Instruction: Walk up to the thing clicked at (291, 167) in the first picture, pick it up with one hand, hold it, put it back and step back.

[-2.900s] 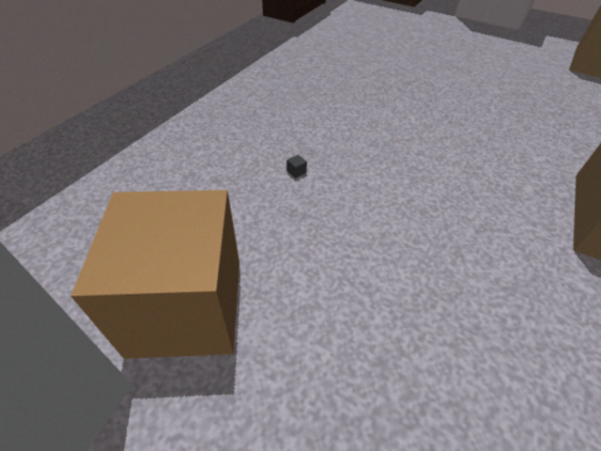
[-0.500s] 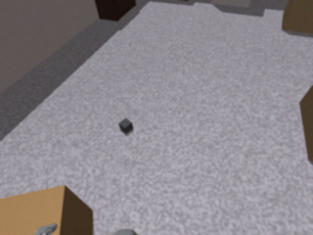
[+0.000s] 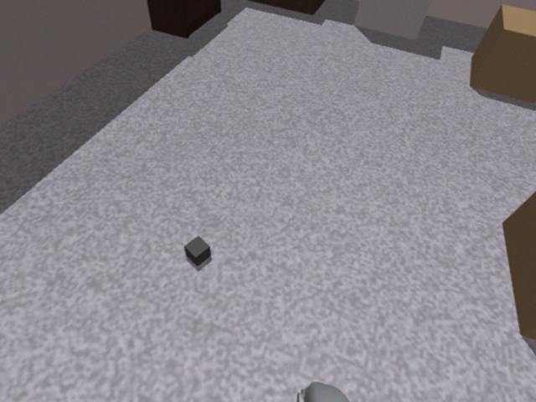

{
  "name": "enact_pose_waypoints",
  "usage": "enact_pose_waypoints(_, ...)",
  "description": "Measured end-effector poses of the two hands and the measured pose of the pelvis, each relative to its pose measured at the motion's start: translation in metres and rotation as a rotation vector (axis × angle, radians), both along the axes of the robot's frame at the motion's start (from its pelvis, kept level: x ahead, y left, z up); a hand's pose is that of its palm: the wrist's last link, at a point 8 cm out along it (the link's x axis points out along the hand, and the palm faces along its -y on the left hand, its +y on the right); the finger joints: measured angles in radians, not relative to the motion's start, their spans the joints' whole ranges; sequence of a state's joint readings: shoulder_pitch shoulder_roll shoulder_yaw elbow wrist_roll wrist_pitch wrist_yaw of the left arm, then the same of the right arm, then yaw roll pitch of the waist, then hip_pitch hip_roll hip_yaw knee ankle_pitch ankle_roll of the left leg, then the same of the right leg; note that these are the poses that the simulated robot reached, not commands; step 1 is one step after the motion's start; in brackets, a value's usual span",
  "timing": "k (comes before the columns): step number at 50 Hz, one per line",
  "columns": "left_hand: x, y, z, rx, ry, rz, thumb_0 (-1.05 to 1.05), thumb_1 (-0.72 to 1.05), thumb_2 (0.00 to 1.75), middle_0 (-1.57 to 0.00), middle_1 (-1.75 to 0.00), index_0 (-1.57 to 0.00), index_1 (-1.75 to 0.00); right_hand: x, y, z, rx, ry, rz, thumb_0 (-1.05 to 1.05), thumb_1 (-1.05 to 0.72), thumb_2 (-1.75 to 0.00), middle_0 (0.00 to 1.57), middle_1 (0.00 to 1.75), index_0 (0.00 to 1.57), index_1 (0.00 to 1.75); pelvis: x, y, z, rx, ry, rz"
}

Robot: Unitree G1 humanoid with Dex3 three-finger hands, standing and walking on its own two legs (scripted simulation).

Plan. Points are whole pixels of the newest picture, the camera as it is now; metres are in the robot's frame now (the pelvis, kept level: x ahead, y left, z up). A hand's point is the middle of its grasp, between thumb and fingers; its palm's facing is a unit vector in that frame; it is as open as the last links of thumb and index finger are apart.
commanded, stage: walk up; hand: left
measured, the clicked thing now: (197, 251) +0.78 +0.24 -0.73
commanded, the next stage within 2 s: none
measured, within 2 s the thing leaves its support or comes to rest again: neither
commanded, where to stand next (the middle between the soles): +0.39 +0.00 m, yaw +0 degrees
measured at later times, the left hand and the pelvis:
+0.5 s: hand (97, 361) +0.21 +0.27 -0.13, palm faces -0.01 -0.92 -0.39, open 7.4 cm; pelvis +0.17 -0.01 +0.00, yaw +1 degrees
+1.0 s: hand (138, 260) +0.41 +0.26 -0.16, palm faces -0.05 -0.92 -0.40, open 7.4 cm; pelvis +0.31 -0.01 -0.02, yaw +0 degrees
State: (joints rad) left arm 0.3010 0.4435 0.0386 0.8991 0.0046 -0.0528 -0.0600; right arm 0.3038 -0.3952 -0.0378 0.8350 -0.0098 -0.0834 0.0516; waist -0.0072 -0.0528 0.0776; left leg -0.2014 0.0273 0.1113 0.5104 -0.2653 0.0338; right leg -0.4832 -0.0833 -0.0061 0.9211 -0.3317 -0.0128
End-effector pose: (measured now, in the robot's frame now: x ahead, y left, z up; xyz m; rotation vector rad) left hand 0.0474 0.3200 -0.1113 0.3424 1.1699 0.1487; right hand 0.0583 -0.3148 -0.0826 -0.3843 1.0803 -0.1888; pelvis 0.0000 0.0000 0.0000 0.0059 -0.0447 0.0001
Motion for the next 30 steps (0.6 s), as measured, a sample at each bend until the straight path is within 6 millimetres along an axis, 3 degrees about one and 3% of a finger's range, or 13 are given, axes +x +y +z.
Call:
enact_pose_waypoints(6, 0.073, -0.015, 0.012, 0.018, -0.044, -0.044, 0.01, 0.91, 0.9, -0.21, -0.3, -0.2, -0.3, 0.015, -0.014, -0.018, 0.032, 0.061, -0.045, 0.0, -0.9, -0.9, 0.2, 0.3, 0.2, 0.3, 0.046, -0.011, -0.003, 0.009, 0.0, -0.006)
enact_pose_waypoints(11, 0.125, -0.028, 0.014, 0.067, -0.128, -0.044, 0.01, 0.91, 0.9, -0.21, -0.3, -0.2, -0.3, 0.047, -0.032, -0.046, 0.049, 0.103, -0.057, 0.0, -0.9, -0.9, 0.2, 0.3, 0.2, 0.3, 0.085, -0.029, -0.019, -0.008, -0.01, -0.001)
enact_pose_waypoints(16, 0.141, -0.035, 0.028, 0.067, -0.142, -0.011, 0.01, 0.9, 0.9, -0.21, -0.3, -0.2, -0.3, 0.097, -0.03, -0.045, 0.069, 0.103, -0.015, 0.0, -0.9, -0.9, 0.2, 0.3, 0.2, 0.3, 0.112, -0.029, -0.009, -0.011, -0.012, 0.011)
enact_pose_waypoints(21, 0.144, -0.024, 0.029, 0.068, -0.089, 0.013, 0.01, 0.9, 0.9, -0.21, -0.3, -0.2, -0.3, 0.145, -0.022, -0.033, 0.07, 0.076, 0.027, 0.0, -0.9, -0.9, 0.2, 0.3, 0.2, 0.3, 0.142, -0.023, -0.002, -0.014, -0.001, 0.014)
enact_pose_waypoints(26, 0.153, 0.001, 0.015, 0.053, -0.032, 0.048, 0.01, 0.9, 0.9, -0.21, -0.3, -0.21, -0.3, 0.19, -0.011, -0.021, 0.031, 0.059, 0.046, 0.0, -0.9, -0.9, 0.2, 0.3, 0.2, 0.3, 0.177, -0.006, -0.006, -0.024, 0.005, 0.021)
enact_pose_waypoints(30, 0.174, 0.022, -0.008, 0.045, 0.017, 0.057, 0.01, 0.9, 0.9, -0.21, -0.3, -0.2, -0.3, 0.22, 0.0, -0.019, -0.021, 0.015, 0.035, 0.0, -0.9, -0.9, 0.2, 0.3, 0.2, 0.3, 0.208, 0.013, -0.018, -0.004, 0.004, 0.019)
